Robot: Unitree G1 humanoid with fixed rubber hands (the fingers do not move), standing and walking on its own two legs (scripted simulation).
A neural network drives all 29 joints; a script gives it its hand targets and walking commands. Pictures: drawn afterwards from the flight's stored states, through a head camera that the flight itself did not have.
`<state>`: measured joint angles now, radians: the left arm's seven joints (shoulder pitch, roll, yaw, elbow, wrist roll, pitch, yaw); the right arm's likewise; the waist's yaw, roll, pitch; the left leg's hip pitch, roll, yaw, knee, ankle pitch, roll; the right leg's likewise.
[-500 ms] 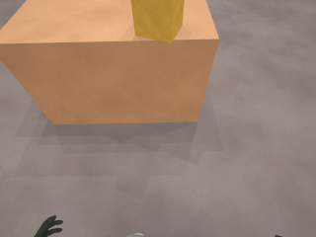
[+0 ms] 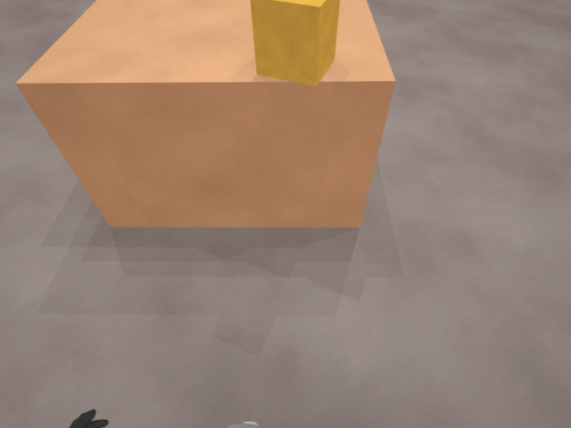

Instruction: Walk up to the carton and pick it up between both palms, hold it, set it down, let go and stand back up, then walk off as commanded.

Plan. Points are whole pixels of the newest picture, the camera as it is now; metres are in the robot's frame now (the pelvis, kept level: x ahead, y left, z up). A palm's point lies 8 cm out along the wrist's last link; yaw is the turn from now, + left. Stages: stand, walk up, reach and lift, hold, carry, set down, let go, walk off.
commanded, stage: walk off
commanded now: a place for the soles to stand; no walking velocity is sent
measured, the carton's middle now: (296, 31) +1.10 -0.01 +0.05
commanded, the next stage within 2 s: stand in 0.44 s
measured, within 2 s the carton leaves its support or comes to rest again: neither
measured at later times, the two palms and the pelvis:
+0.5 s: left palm out of the picture +0.09 +0.32 -0.09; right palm out of the picture +0.07 -0.30 -0.10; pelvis -0.02 +0.01 +0.00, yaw -1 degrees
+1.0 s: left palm out of the picture +0.10 +0.29 -0.07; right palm out of the picture +0.06 -0.33 -0.11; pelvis -0.01 -0.02 +0.02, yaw +0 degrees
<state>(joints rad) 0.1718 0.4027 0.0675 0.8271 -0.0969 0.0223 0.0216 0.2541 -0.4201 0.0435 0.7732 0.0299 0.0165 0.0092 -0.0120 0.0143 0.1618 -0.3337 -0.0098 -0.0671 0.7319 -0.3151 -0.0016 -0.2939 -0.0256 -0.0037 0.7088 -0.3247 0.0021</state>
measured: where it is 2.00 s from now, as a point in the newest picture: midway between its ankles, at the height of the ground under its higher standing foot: outside the picture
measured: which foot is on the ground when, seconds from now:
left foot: down 0.00-1.00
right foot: down 0.00-1.00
